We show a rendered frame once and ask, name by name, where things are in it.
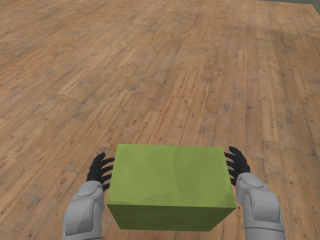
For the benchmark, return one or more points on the robot left hand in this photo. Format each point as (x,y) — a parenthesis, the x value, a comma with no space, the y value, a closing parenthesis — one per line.
(96,171)

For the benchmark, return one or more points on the robot right forearm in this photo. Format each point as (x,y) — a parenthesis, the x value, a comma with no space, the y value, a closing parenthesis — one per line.
(262,215)

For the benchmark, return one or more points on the robot right hand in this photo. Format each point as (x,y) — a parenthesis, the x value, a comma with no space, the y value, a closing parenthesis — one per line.
(240,166)

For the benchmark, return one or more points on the robot left forearm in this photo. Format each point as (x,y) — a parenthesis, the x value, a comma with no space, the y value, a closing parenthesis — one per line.
(82,219)

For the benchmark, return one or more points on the carton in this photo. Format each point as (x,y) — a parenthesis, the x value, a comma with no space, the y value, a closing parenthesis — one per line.
(170,187)

